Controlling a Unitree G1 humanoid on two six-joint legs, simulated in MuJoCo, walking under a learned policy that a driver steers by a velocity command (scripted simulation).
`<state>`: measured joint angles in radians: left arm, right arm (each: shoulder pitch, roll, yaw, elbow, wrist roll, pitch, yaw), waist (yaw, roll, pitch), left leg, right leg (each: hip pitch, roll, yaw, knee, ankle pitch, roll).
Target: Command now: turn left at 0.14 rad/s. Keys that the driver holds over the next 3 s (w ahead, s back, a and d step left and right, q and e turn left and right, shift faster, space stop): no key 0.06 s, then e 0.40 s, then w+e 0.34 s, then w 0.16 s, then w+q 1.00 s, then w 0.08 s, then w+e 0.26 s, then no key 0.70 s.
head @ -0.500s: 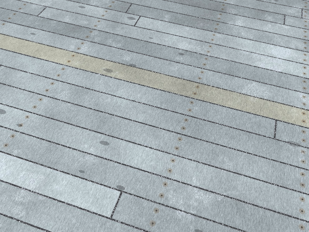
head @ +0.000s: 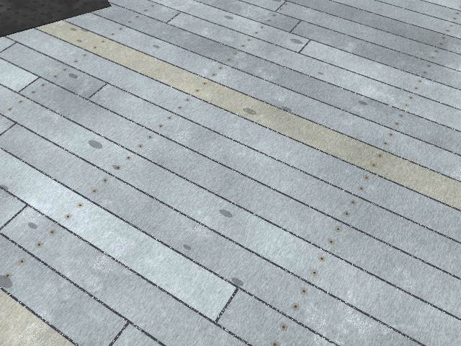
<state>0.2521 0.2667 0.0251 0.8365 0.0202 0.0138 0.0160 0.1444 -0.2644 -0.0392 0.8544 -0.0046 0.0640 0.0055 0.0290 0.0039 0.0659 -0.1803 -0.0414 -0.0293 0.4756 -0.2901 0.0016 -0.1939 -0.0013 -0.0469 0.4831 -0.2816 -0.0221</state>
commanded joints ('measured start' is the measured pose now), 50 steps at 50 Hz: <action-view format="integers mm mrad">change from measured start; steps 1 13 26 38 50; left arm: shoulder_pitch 40 0 169 192 267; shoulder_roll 98 86 288 158 149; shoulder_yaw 19 15 101 71 60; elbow -48 27 3 21 76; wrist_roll -4 -8 2 -13 -2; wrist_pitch -13 13 5 -50 -81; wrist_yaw -4 -2 -33 -19 3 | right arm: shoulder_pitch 94 49 -66 -117 -231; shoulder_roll -163 -173 -115 -121 -96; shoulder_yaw -20 -32 -19 -25 -1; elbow -23 49 -84 -71 -170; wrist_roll -31 -7 -38 -41 -27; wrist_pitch -39 -36 -26 -78 -116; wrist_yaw -26 -61 -32 14 36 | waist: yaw -21 -36 44 32 48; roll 59 104 -226 -87 -112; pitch -172 -15 -106 7 27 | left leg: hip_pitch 312 80 -440 -562 -388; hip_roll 247 267 22 91 43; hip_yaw -252 -127 -11 -2 80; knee -248 -144 605 408 113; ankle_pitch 372 320 -382 114 148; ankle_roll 60 174 15 -50 29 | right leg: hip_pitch -110 -151 139 209 227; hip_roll -129 10 -364 -150 -170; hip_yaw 103 59 742 461 389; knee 90 160 -316 -346 -247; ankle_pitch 241 10 -214 -54 512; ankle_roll -32 0 -303 -215 -173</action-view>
